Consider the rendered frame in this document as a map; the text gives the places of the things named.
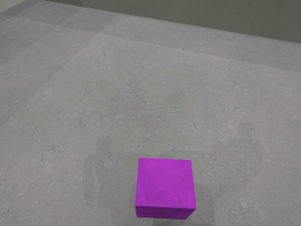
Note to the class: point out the carton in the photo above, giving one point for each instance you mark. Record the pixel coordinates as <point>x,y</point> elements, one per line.
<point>164,188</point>

